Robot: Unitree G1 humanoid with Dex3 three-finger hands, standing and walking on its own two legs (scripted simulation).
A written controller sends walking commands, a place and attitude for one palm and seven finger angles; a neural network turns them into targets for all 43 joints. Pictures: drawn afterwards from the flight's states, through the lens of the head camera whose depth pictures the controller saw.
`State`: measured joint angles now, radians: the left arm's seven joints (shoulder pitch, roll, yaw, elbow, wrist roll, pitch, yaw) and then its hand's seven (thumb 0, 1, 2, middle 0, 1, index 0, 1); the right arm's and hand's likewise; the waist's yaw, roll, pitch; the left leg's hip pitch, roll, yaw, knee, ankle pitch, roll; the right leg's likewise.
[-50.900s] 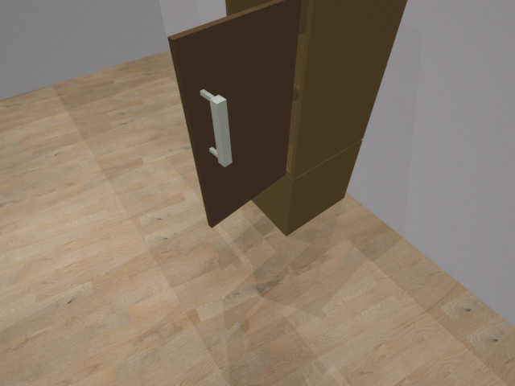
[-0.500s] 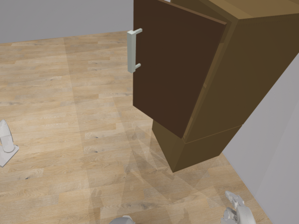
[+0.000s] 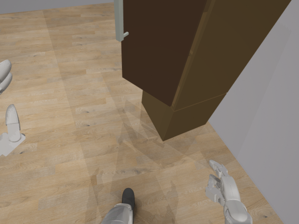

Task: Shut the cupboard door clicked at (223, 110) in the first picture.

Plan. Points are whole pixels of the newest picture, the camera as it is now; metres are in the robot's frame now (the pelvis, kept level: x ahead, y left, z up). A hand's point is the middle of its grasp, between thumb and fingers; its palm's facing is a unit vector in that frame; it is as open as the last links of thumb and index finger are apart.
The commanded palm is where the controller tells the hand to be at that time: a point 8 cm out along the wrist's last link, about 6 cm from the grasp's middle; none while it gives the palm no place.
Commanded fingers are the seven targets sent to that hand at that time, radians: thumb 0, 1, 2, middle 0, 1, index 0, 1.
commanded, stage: stop stepping back and stand still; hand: left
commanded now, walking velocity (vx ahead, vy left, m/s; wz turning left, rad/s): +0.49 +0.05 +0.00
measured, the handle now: (122, 18) +0.85 +0.17 +0.06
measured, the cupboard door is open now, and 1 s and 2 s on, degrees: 29 29 29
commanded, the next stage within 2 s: let the arm hang, fingers relaxed in 1.30 s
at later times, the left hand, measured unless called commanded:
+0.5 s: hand out of the picture +0.12 +0.28 +0.21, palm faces +0.39 -0.78 -0.49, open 7.5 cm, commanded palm +0.10 +0.32 +0.19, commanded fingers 0.00 0.90 0.90 -0.20 -0.30 -0.20 -0.30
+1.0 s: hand out of the picture +0.17 +0.31 +0.18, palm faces +0.50 -0.74 -0.45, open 7.5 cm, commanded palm +0.11 +0.34 +0.19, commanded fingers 0.00 0.90 0.90 -0.20 -0.30 -0.20 -0.30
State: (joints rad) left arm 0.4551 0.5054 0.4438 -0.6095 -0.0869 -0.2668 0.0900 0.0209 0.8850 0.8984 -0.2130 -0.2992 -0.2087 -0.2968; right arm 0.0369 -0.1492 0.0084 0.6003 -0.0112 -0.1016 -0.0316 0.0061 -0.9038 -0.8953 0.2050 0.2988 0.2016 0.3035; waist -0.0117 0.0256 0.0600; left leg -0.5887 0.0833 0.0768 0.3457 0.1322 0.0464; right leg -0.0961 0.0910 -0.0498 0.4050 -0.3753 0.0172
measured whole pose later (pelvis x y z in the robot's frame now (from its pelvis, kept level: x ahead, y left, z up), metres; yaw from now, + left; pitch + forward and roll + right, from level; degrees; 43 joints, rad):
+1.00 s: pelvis -0.03 +0.04 +0.01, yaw +0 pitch +0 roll -1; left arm 0.52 0.39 0.42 -0.42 -0.03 -0.18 0.18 0.02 0.88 0.90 -0.21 -0.30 -0.21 -0.30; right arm 0.25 -0.23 0.00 0.67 0.00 -0.06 -0.07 0.01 -0.90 -0.90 0.20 0.30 0.20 0.30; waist 0.01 0.02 -0.03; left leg -0.33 0.03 0.03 0.63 -0.27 0.00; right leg -0.19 0.04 -0.09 0.52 -0.33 -0.06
